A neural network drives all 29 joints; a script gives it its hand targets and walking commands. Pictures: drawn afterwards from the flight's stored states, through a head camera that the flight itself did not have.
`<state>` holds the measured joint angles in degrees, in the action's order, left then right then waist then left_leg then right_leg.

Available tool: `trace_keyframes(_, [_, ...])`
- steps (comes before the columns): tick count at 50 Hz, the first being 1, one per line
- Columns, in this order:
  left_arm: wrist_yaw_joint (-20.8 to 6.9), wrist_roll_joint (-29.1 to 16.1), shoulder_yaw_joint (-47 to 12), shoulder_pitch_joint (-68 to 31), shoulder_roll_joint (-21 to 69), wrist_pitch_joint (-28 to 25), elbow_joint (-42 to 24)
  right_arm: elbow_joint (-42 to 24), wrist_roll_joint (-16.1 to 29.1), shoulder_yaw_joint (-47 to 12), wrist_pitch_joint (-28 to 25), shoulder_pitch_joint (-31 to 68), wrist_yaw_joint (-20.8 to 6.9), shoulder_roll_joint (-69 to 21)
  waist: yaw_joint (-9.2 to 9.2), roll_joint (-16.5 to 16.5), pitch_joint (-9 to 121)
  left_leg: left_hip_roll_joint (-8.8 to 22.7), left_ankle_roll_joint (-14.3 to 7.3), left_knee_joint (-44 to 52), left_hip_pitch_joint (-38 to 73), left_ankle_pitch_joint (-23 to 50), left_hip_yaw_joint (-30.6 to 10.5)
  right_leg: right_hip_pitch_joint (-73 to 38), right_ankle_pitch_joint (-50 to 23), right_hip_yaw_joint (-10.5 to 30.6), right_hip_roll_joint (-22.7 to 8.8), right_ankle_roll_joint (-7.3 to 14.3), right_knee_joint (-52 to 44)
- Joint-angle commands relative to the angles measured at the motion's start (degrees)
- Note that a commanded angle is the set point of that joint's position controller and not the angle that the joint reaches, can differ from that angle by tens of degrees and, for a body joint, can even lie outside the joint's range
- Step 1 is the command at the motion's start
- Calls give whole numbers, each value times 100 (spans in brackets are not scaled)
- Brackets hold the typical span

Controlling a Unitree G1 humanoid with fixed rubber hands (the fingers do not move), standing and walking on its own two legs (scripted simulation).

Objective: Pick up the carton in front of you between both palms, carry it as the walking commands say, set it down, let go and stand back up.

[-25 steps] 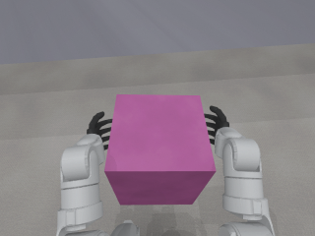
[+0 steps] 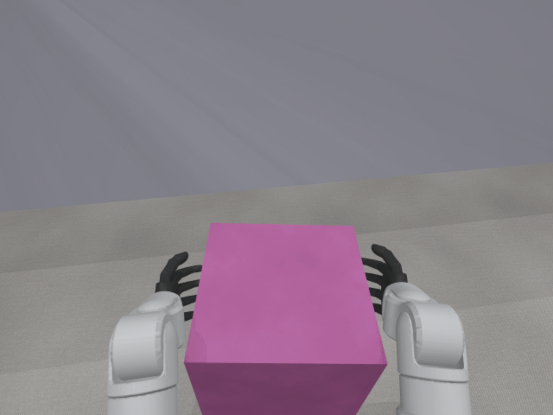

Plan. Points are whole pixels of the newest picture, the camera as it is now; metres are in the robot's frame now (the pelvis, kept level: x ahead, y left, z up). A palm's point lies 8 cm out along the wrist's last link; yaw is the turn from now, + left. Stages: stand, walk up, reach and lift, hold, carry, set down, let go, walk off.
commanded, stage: carry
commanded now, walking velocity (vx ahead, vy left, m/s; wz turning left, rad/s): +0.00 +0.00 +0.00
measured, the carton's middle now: (279, 330) +0.26 +0.00 +0.01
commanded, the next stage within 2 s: hold in 1.22 s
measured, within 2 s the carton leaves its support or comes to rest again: neither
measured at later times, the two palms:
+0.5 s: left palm (187, 310) +0.27 +0.13 +0.06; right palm (395, 301) +0.28 -0.17 +0.06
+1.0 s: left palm (191, 323) +0.26 +0.13 +0.04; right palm (394, 315) +0.27 -0.17 +0.04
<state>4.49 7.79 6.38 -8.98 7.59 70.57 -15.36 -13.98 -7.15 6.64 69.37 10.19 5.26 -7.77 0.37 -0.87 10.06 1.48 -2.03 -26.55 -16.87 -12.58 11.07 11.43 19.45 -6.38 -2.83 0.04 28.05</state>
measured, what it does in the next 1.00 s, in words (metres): stands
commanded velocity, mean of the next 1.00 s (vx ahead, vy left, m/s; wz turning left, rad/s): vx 0.00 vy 0.00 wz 0.00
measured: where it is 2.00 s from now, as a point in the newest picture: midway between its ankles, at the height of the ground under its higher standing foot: outside the picture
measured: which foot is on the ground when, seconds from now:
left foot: down 0.00-1.00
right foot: down 0.00-1.00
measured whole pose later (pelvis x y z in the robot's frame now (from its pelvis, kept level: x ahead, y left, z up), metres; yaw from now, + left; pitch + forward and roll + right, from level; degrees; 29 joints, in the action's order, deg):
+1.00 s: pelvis -0.03 -0.02 +0.00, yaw +0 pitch +2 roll +0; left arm 0.8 15.4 11.3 -13.9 8.5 39.5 14.5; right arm 14.9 -15.8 12.3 38.8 14.8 1.0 -8.7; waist 0.1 0.0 6.6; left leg 3.9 -0.9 -29.1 -19.1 -11.4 9.9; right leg 13.2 18.4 -7.4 -0.6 2.2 29.8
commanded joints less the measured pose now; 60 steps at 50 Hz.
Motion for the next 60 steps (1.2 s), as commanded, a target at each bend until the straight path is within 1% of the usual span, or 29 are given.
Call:
trace_keyframes(1, [-1466,-2393,-3972,-2671,5059,-29,-170,-67,2294,-3992,87,2376,-1524,-5144,-13,-67,1104,823,86,-464,792,2864,-656,-138,-3589,471,-761,-7,34])
trace_keyframes(2, [-1461,-2374,-3958,-2644,5048,-31,-122,-44,2280,-3990,92,2373,-1518,-5122,-16,-95,1140,794,104,-556,744,2906,-630,-191,-3938,467,-756,3,104])
trace_keyframes(4, [-1456,-2358,-3948,-2674,5063,-43,-88,-41,2279,-4003,90,2442,-1514,-5125,-23,-134,1145,737,153,-653,654,2762,-589,-251,-4341,467,-754,23,179])
trace_keyframes(6, [-1453,-2368,-3961,-2766,5099,-59,-109,-68,2304,-4030,79,2550,-1517,-5155,-25,-137,1132,712,177,-689,619,2644,-578,-276,-4446,465,-743,46,217])
trace_keyframes(9, [-1457,-2359,-4002,-2776,5195,-123,-141,-89,2314,-4080,19,2557,-1531,-5254,-25,-103,1174,717,164,-728,669,2639,-588,-294,-4351,456,-710,75,270])
trace_keyframes(13, [-1483,-2293,-4085,-2672,5298,-299,-106,-33,2252,-4153,-158,2428,-1561,-5379,-25,-50,1234,740,133,-749,718,2538,-613,-308,-4068,455,-683,100,293])
trace_keyframes(17, [-1524,-2166,-4111,-2617,5287,-589,-1,100,2105,-4163,-459,2370,-1592,-5393,-28,-23,1168,760,107,-696,722,2305,-649,-250,-3690,475,-667,130,236])
trace_keyframes(21, [-1539,-2040,-4068,-2598,5186,-903,78,198,1959,-4095,-781,2325,-1595,-5286,-31,14,1062,784,76,-592,730,2138,-695,-178,-3203,490,-635,152,139])
trace_keyframes(24, [-1528,-1867,-3918,-2494,5027,-1128,264,372,1780,-3936,-998,2199,-1581,-5115,-35,43,983,805,62,-503,730,2039,-727,-129,-2865,499,-612,164,67])
trace_keyframes(30, [-1517,-1427,-3437,-2416,4735,-1673,838,927,1313,-3429,-1532,2086,-1572,-4815,-30,67,754,822,57,-274,653,1586,-781,42,-2170,528,-586,195,-134])
trace_keyframes(36, [-1536,-987,-2888,-2700,4724,-2421,1598,1685,873,-2867,-2261,2377,-1609,-4810,-26,72,631,821,51,-59,596,1075,-827,216,-1469,570,-570,243,-360])
trace_keyframes(41, [-1598,-644,-2392,-3096,4896,-3077,2364,2485,522,-2371,-2908,2743,-1680,-4967,-32,81,698,812,50,26,617,843,-840,285,-1158,601,-555,288,-448])
trace_keyframes(45, [-1663,-578,-2337,-3341,5176,-3423,2658,2803,432,-2297,-3258,2968,-1747,-5233,-30,87,823,813,51,43,672,801,-837,277,-1103,610,-551,307,-453])
trace_keyframes(48, [-1684,-632,-2465,-3318,5315,-3461,2620,2775,479,-2411,-3300,2940,-1768,-5366,-26,86,924,822,50,28,712,868,-828,236,-1165,602,-556,304,-420])
trace_keyframes(52, [-1667,-818,-2766,-3096,5351,-3250,2286,2429,685,-2726,-3083,2726,-1754,-5406,-24,78,994,834,56,-5,723,1016,-812,190,-1333,588,-565,281,-359])
trace_keyframes(55, [-1638,-812,-2748,-2948,5208,-3095,2200,2358,679,-2705,-2927,2565,-1729,-5273,-21,79,966,834,68,-24,671,1075,-797,193,-1439,588,-562,267,-326])
trace_keyframes(60, [-1628,-834,-2768,-3025,5159,-3081,2113,2281,694,-2712,-2915,2646,-1720,-5242,-21,82,853,830,84,13,594,988,-803,258,-1392,609,-563,267,-369])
